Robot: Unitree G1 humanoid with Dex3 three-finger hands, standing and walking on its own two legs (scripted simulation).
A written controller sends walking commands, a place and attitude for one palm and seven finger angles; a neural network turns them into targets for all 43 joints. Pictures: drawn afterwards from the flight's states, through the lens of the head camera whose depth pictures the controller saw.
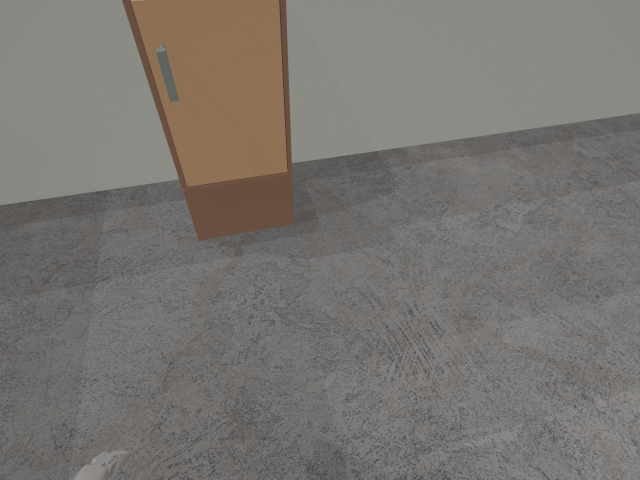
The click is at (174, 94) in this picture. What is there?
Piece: cupboard door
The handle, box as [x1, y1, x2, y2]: [156, 43, 177, 101]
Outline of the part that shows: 159,43 159,47 156,48 156,53 170,101 177,100 177,95 166,53 162,43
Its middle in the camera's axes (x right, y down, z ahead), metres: -0.42 -0.45 +1.06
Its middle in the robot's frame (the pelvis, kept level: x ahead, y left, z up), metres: +1.08 +0.47 -0.03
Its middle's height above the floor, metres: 0.74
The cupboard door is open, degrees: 0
